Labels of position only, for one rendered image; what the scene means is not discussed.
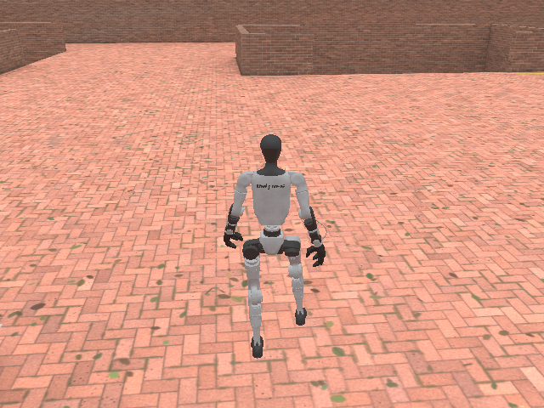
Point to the robot right forearm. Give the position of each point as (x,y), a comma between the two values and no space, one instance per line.
(313,230)

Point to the left robot hand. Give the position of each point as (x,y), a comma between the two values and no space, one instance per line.
(236,236)

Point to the robot left forearm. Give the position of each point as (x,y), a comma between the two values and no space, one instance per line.
(231,223)

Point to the robot right upper arm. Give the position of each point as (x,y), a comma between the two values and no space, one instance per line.
(302,194)

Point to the robot right thigh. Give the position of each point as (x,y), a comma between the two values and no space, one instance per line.
(292,249)

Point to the robot left shin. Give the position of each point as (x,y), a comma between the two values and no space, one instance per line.
(255,318)

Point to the right robot hand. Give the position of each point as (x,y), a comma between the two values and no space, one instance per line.
(321,253)

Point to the robot left upper arm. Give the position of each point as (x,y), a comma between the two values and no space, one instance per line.
(244,180)

